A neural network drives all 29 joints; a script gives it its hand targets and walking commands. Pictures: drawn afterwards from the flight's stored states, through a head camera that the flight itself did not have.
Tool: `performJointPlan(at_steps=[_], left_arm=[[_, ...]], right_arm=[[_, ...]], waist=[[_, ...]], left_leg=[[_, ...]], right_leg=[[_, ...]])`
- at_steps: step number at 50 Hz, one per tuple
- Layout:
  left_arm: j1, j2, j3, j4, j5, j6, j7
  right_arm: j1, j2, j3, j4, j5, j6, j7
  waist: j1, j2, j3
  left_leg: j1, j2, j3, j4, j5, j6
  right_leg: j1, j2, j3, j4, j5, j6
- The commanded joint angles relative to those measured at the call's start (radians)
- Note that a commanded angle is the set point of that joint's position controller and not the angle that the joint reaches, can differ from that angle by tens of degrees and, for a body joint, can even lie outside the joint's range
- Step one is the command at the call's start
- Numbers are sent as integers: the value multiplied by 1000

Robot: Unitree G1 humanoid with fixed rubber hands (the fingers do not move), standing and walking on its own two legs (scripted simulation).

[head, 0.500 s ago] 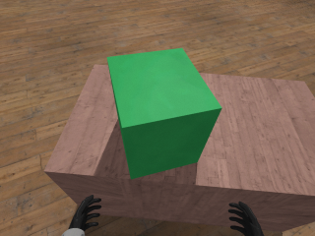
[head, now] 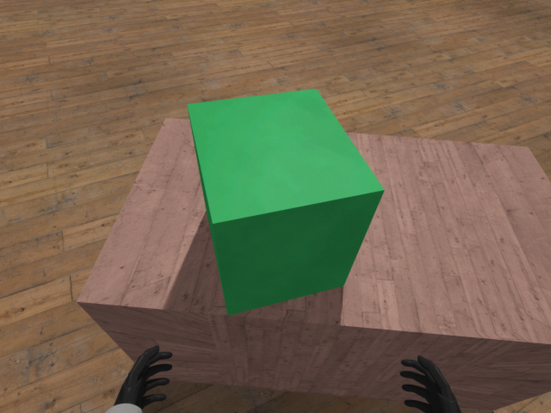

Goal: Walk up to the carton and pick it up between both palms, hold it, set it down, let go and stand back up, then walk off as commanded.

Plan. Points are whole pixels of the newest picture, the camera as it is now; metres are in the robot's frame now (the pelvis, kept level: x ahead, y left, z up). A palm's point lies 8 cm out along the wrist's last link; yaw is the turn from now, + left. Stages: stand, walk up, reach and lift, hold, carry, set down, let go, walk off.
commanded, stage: let go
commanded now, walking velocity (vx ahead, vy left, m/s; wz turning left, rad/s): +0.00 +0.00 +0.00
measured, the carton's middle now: (271, 202) +0.49 +0.03 -0.03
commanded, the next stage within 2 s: stand in 0.02 s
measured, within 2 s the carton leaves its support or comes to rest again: neither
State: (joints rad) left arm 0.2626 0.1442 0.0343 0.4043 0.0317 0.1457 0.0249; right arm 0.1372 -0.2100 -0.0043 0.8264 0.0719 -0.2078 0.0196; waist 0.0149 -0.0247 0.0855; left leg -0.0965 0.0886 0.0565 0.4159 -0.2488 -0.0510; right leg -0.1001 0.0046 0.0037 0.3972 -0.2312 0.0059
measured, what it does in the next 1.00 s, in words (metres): stands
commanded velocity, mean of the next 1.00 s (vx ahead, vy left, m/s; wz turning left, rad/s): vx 0.00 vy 0.00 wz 0.00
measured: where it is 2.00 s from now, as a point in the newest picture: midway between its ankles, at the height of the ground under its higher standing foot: outside the picture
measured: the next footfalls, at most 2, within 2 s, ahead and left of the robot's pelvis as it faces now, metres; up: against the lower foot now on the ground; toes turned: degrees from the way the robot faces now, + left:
none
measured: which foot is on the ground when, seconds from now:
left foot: down 0.00-1.00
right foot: down 0.00-1.00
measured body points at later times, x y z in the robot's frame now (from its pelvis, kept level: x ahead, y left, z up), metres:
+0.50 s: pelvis +0.00 +0.00 +0.00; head -0.02 +0.01 +0.45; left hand +0.12 +0.26 -0.11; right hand +0.13 -0.27 -0.10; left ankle -0.01 +0.15 -0.74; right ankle -0.01 -0.12 -0.74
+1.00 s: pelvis +0.00 +0.00 +0.00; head -0.02 +0.01 +0.45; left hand +0.09 +0.26 -0.13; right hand +0.12 -0.27 -0.11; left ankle -0.01 +0.15 -0.74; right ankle -0.01 -0.12 -0.74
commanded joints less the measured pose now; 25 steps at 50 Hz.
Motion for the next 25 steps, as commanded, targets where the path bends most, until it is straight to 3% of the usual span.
performJointPlan(at_steps=[1,2,3,4,5,7,10,11,12,13,15,16,18,20,21,23,25], left_arm=[[-60,227,31,-41,20,-54,8],[-36,310,89,55,-2,-110,11],[-32,312,79,76,2,-129,6],[-32,311,77,88,2,-138,2],[-42,323,82,100,4,-148,2],[-40,309,71,140,5,-164,-5],[-66,329,67,182,17,-177,-10],[-70,333,70,202,15,-178,-12],[-72,345,72,210,14,-182,-11],[-75,312,58,233,13,-178,-13],[-69,335,60,252,12,-191,-13],[-69,360,66,262,14,-191,-12],[-74,365,64,282,11,-196,-14],[-86,372,64,297,15,-195,-15],[-67,361,60,311,12,-194,-18],[-75,388,64,327,13,-197,-16],[-64,372,59,342,10,-197,-20]], right_arm=[[-13,-186,-61,-176,-97,-31,-9],[51,-313,-95,-91,-118,53,-29],[29,-302,-97,-98,-110,94,-40],[5,-306,-99,-110,-116,114,-43],[21,-276,-92,-105,-113,128,-46],[16,-267,-85,-94,-111,141,-39],[23,-286,-90,-89,-115,156,-34],[18,-281,-84,-80,-116,157,-30],[43,-277,-86,-75,-114,159,-24],[16,-305,-90,-73,-120,155,-27],[24,-312,-94,-68,-119,163,-27],[35,-293,-87,-69,-119,165,-22],[25,-307,-89,-66,-118,166,-25],[30,-315,-87,-65,-114,169,-23],[14,-319,-86,-56,-117,170,-26],[56,-318,-87,-51,-117,171,-25],[42,-315,-85,-53,-109,167,-23]], waist=[[-26,38,-140],[26,3,-223],[5,-48,-210],[4,0,-190],[-5,-10,-203],[6,-2,-174],[-14,-10,-130],[-3,-3,-125],[-16,-3,-116],[-6,32,-96],[-7,44,-116],[-18,12,-116],[-10,48,-126],[-16,22,-107],[-3,61,-98],[-20,49,-80],[-16,34,-118]], left_leg=[[100,-77,-6,-34,241,50],[-8,39,-45,15,397,53],[-1,32,-38,15,352,50],[-27,27,-30,23,310,51],[-23,29,-30,6,265,54],[-26,22,-32,1,222,65],[-39,25,-40,-9,166,66],[-50,27,-39,-14,155,70],[-44,30,-51,-33,141,73],[-59,30,-48,-28,150,77],[-51,30,-43,-27,172,77],[-47,32,-51,-33,151,74],[-55,31,-47,-37,155,71],[-51,30,-49,-45,176,69],[-63,37,-51,-41,179,76],[-59,33,-53,-40,170,77],[-29,43,-64,-44,172,79]], right_leg=[[-21,17,-19,-42,195,-3],[23,-94,30,5,262,-21],[8,-82,28,0,271,-22],[5,-95,37,-3,259,-23],[1,-99,38,-3,239,-23],[-30,-95,42,-29,189,-21],[-61,-99,48,-51,151,-22],[-64,-101,56,-54,107,-22],[-75,-98,52,-61,88,-24],[-75,-101,55,-63,131,-24],[-55,-100,54,-61,125,-22],[-57,-97,52,-64,139,-25],[-38,-103,53,-61,134,-24],[-52,-97,43,-57,165,-24],[-50,-105,50,-56,161,-26],[-56,-106,59,-63,167,-27],[-50,-102,52,-68,157,-27]])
